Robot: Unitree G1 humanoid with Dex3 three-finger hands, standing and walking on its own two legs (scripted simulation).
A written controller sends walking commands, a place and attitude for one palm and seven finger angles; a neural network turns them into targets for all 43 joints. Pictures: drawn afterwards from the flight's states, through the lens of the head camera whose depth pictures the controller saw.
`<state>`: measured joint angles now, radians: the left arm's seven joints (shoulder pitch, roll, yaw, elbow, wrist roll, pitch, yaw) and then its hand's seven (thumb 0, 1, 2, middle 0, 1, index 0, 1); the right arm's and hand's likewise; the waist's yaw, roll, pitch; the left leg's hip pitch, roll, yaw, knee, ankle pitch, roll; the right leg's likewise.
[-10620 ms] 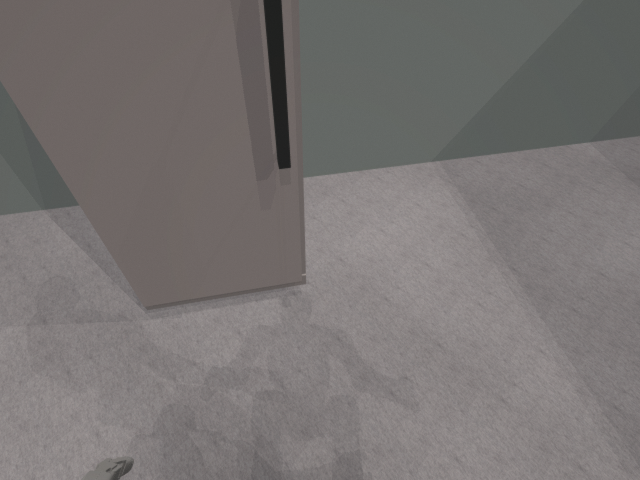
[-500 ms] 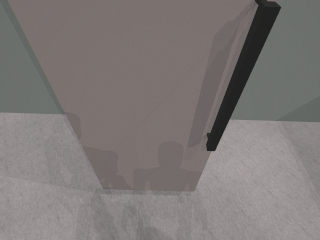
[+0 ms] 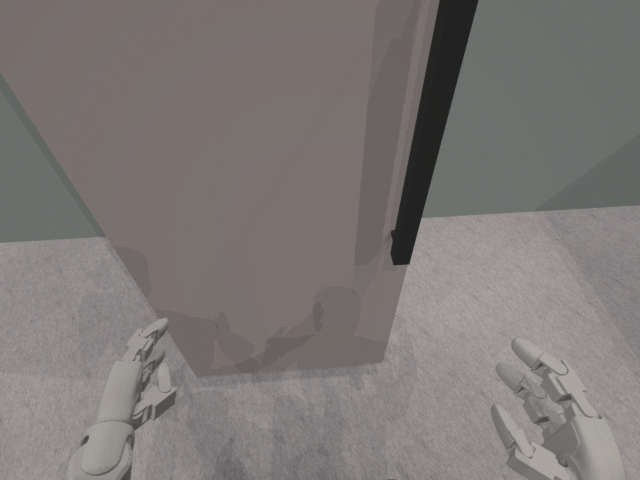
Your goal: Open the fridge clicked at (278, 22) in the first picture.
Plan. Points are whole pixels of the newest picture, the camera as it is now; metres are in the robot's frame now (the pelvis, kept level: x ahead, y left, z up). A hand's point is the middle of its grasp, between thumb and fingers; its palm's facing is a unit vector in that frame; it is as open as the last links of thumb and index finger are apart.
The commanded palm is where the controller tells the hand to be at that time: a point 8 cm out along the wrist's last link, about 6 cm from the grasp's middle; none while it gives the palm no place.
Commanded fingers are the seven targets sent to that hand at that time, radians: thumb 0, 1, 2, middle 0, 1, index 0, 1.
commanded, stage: raise the hand to about handle height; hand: right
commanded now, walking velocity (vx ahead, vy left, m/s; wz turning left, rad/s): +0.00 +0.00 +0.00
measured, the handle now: (420, 136) +0.51 -0.12 +0.18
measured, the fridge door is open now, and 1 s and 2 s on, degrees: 0 0 0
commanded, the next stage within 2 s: move the hooked fingers beside the handle in 1.64 s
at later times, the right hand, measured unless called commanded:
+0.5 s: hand (588, 348) +0.23 -0.25 +0.13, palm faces -0.03 +1.00 -0.08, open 11.8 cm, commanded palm +0.20 -0.30 +0.15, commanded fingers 0.00 0.24 -0.41 0.28 1.03 0.28 1.03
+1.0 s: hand out of the picture +0.27 -0.29 +0.22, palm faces +0.04 +0.99 -0.12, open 13.9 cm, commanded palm +0.24 -0.33 +0.23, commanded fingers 0.00 0.50 -0.30 0.30 1.20 0.30 1.20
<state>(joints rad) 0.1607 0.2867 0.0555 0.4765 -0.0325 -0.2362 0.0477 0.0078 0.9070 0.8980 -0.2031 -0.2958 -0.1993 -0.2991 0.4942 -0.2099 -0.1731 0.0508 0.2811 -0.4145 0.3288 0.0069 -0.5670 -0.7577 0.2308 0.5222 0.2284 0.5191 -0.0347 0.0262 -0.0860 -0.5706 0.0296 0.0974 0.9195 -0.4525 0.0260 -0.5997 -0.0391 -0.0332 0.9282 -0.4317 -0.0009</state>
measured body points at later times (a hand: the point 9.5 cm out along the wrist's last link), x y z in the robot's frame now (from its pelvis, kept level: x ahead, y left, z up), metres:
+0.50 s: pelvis +0.00 -0.03 +0.03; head +0.01 -0.03 +0.48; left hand +0.16 +0.21 -0.04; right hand +0.23 -0.30 +0.14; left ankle +0.01 +0.10 -0.69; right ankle +0.02 -0.12 -0.69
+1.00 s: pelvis +0.01 -0.02 +0.05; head -0.01 +0.00 +0.50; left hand +0.22 +0.19 -0.01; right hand +0.26 -0.34 +0.23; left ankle +0.01 +0.10 -0.69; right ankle +0.02 -0.12 -0.69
